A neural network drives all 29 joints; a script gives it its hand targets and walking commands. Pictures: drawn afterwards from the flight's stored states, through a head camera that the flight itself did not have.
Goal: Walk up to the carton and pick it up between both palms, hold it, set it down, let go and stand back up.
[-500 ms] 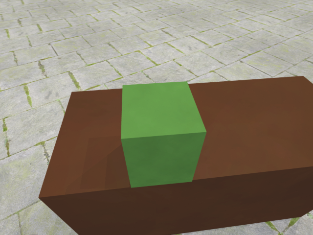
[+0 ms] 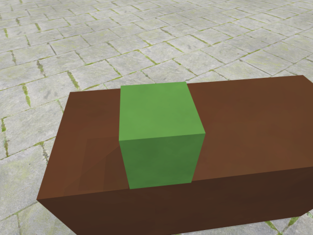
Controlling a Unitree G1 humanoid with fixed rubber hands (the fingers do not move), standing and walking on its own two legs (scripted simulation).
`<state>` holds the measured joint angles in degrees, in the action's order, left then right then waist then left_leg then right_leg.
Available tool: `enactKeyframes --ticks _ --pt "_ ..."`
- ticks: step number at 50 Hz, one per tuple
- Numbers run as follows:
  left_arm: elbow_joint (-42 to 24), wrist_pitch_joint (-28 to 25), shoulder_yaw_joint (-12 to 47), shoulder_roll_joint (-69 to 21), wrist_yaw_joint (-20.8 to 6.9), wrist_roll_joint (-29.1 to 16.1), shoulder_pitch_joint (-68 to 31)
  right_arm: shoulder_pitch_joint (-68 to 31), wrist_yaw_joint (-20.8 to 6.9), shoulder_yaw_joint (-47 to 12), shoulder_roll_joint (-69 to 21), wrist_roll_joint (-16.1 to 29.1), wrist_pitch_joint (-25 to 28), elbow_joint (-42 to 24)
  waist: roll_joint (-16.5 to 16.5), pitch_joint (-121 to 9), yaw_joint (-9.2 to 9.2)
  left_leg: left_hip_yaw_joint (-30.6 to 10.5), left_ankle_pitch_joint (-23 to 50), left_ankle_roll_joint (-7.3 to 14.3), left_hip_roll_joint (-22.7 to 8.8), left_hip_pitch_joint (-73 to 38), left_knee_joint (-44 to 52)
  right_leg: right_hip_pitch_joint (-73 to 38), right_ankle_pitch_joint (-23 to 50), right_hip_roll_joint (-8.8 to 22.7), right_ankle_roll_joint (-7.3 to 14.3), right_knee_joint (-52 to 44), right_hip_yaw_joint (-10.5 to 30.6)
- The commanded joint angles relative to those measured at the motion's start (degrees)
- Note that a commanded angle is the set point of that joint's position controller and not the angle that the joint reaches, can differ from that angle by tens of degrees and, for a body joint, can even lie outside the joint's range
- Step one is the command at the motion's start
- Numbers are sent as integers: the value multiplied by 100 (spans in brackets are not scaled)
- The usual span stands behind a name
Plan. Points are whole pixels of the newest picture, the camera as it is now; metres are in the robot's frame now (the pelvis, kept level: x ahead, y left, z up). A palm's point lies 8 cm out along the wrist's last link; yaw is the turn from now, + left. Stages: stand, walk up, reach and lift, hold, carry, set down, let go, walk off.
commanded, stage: stand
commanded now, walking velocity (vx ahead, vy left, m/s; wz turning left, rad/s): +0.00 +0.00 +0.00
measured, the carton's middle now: (157, 136) +0.43 +0.01 +0.01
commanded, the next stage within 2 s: none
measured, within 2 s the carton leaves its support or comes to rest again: neither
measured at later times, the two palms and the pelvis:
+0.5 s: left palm out of the picture +0.00 +0.23 -0.14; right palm out of the picture -0.01 -0.24 -0.14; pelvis +0.01 +0.00 +0.00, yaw +0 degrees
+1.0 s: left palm out of the picture -0.01 +0.24 -0.14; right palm out of the picture -0.01 -0.23 -0.13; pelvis +0.01 +0.00 +0.00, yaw +0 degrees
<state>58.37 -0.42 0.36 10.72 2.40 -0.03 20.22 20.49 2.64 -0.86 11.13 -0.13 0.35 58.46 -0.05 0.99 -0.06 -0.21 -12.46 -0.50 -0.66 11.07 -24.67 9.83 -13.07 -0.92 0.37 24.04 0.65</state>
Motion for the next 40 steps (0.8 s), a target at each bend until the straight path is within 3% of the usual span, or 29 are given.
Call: enactKeyframes --ticks 1,24,25,26,27,28,31,33,36,38,39,40 --pt "-153 -66 -120 629 38 -1 374 414 40 126 605 0 60 -135 -6 384 1 -464 299 87 -484 85 420 290 295 590 8 -517 521" --pt "-94 -91 -128 645 56 9 496 378 51 171 647 -3 71 -98 22 323 5 -407 373 105 -513 -54 367 154 392 632 31 -598 563" --pt "-124 -100 -148 689 55 7 356 451 50 142 593 -3 86 -85 -4 306 -59 -461 531 107 -520 -49 387 78 521 666 88 -530 594" --pt "-119 -117 -167 771 52 11 388 392 49 142 578 -13 105 -86 -51 181 11 -442 689 100 -532 -130 396 21 707 677 80 -520 597" --pt "-96 -114 -155 685 49 -4 410 431 53 164 606 -15 112 -111 132 275 8 -486 640 109 -540 -114 371 70 607 661 56 -537 558" --pt "-115 -100 -126 583 45 -7 465 399 53 173 600 -24 105 -110 -38 415 40 -464 531 89 -539 -80 414 137 439 650 46 -569 564" --pt "-132 -66 -149 647 41 -11 406 447 42 172 542 -26 81 -128 119 490 -18 -496 420 95 -556 19 452 126 368 651 55 -615 558" --pt "-111 -74 -153 665 47 -16 527 382 54 205 576 8 97 -82 20 564 46 -469 528 71 -553 -69 455 249 458 657 42 -600 549" --pt "-92 -89 -138 675 49 19 364 507 43 191 586 -3 95 -53 -35 305 -40 -504 460 73 -514 -96 463 32 493 638 28 -560 496" --pt "-56 -74 -139 563 34 -6 530 400 47 204 571 -1 93 -46 -61 508 56 -483 421 90 -499 -108 439 256 399 602 -26 -631 504" --pt "-58 -80 -156 726 50 -2 388 501 43 200 569 -19 96 -102 132 426 -84 -535 607 96 -518 -70 431 63 502 640 -15 -544 499" --pt "-47 -84 -130 623 52 -4 465 407 42 182 531 -14 100 -87 38 348 26 -521 596 121 -532 -109 418 72 516 658 9 -595 506"
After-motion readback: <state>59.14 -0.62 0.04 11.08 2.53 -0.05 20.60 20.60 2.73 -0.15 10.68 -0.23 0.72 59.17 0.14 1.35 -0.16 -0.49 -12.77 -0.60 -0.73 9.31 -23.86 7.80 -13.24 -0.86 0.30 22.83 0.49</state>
